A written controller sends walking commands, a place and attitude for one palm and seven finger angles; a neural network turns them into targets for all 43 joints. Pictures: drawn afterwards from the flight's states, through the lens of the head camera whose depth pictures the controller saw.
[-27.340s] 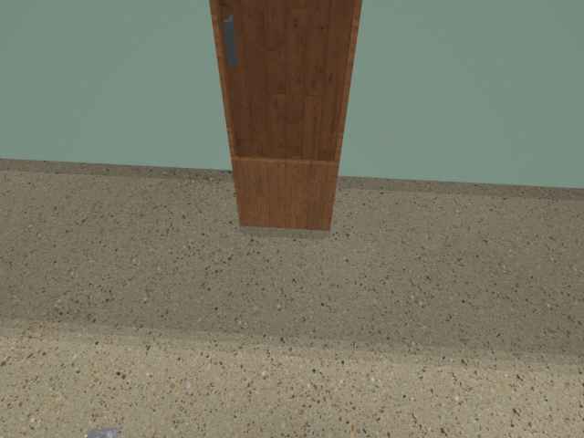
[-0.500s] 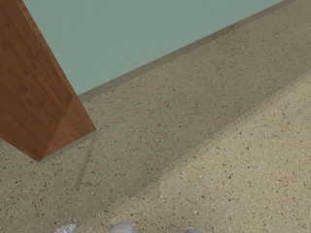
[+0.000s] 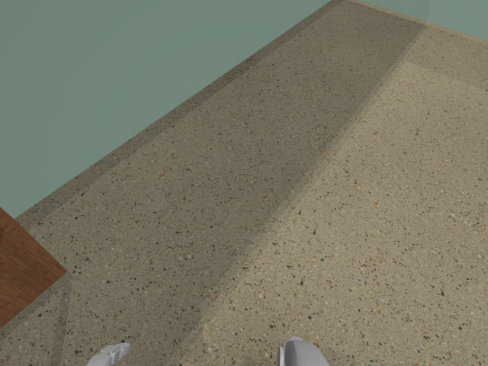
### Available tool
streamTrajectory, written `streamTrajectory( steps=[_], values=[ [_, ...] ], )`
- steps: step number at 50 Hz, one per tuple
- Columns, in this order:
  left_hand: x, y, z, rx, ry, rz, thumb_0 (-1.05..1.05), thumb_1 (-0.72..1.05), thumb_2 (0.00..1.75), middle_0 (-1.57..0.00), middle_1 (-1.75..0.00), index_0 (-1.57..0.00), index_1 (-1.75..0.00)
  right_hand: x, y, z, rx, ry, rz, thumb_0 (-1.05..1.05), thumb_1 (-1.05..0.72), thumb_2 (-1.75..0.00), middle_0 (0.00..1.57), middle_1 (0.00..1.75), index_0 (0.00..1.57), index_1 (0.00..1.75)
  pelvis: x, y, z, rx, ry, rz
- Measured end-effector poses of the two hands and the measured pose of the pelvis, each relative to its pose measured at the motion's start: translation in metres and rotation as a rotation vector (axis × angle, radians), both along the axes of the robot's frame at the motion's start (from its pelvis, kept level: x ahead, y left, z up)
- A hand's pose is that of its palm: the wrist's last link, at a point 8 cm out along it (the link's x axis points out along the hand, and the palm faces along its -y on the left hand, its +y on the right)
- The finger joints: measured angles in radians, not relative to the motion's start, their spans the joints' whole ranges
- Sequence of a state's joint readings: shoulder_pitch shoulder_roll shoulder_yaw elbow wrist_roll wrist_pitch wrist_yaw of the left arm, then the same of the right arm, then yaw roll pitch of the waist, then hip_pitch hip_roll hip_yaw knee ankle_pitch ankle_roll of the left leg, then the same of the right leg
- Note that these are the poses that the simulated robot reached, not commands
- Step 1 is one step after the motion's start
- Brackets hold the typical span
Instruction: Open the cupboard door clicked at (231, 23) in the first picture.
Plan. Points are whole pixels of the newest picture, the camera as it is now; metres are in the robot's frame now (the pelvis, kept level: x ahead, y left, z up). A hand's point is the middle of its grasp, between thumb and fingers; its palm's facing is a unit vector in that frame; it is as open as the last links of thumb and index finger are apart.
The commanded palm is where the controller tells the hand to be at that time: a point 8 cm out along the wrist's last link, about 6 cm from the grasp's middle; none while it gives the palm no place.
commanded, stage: walk to a spot facing it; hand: left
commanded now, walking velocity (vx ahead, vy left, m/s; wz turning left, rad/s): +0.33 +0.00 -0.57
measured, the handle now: out of the picture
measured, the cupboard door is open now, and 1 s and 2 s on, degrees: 48 48 48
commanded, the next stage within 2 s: turn to face it in 1.06 s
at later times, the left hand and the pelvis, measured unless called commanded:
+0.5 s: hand (199, 309) +0.24 +0.10 -0.16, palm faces -0.15 -0.96 -0.23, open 7.2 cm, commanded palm none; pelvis +0.20 -0.09 +0.00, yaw -13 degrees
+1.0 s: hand (243, 177) +0.59 +0.02 -0.16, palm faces -0.30 -0.93 -0.19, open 7.3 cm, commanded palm none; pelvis +0.45 -0.14 +0.00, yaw -20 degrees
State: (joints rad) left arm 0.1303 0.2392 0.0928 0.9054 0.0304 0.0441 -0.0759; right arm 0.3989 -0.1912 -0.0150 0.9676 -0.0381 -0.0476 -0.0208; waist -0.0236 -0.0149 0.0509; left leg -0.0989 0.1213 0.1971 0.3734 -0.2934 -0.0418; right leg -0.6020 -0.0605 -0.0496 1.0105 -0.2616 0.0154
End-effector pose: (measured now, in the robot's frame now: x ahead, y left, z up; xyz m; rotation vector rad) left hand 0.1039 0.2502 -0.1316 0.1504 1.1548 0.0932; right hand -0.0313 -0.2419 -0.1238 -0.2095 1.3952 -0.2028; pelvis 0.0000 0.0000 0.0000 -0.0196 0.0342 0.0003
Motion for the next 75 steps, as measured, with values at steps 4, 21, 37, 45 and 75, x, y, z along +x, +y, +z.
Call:
streamTrajectory(
  steps=[4,21,37,45,75],
  values=[
    [0.064,-0.03,-0.002,0.013,-0.009,-0.108,0.0,0.91,0.9,-0.2,-0.29,-0.2,-0.3,-0.02,-0.008,-0.01,0.029,0.087,-0.105,0.0,-0.91,-0.9,0.21,0.3,0.2,0.3,0.029,-0.017,-0.007,0.016,0.002,-0.06],
    [0.144,-0.104,0.003,0.083,0.122,-0.143,-0.01,0.94,0.9,-0.21,-0.29,-0.21,-0.3,0.213,-0.09,-0.016,0.064,-0.2,-0.178,0.01,-0.91,-0.9,0.2,0.3,0.19,0.3,0.163,-0.087,0.001,0.046,-0.003,-0.207],
    [0.209,-0.113,-0.037,0.019,0.41,-0.098,0.0,0.91,0.9,-0.2,-0.29,-0.2,-0.3,0.446,-0.098,-0.013,0.009,-0.415,-0.122,0.0,-0.91,-0.9,0.2,0.3,0.2,0.3,0.343,-0.091,-0.026,0.015,-0.049,-0.287],
    [0.39,-0.147,-0.014,0.002,0.143,-0.197,0.0,0.91,0.9,-0.2,-0.29,-0.2,-0.3,0.381,-0.093,-0.013,0.032,-0.083,-0.273,0.0,-0.93,-0.9,0.2,0.3,0.2,0.3,0.409,-0.11,-0.002,0.02,-0.032,-0.304],
    [0.642,-0.306,-0.018,0.026,0.053,-0.218,-0.02,0.95,0.9,-0.21,-0.29,-0.21,-0.3,0.637,-0.262,-0.016,0.027,-0.124,-0.287,0.01,-0.94,-0.9,0.2,0.3,0.19,0.3,0.63,-0.264,-0.007,0.002,-0.043,-0.255]
  ],
)
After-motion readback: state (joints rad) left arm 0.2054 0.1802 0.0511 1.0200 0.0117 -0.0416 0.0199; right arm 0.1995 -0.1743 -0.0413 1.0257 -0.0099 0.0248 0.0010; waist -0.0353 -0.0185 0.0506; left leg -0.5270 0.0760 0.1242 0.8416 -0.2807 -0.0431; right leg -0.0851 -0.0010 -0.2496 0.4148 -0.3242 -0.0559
